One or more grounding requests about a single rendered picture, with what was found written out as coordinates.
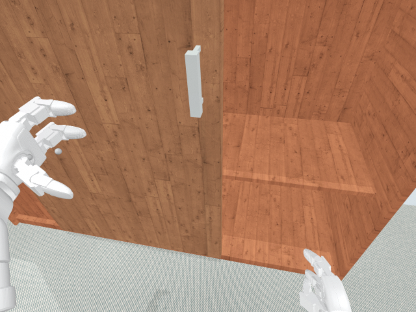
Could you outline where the left robot hand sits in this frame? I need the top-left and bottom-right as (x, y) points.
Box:
(0, 96), (86, 199)

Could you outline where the handle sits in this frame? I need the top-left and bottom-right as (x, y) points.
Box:
(185, 45), (203, 118)

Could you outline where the right robot hand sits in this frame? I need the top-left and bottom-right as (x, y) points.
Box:
(299, 249), (352, 312)

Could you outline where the robot left forearm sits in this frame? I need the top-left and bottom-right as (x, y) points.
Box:
(0, 172), (20, 312)

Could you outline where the wardrobe door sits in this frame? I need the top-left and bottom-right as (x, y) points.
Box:
(13, 182), (54, 220)
(0, 0), (224, 258)

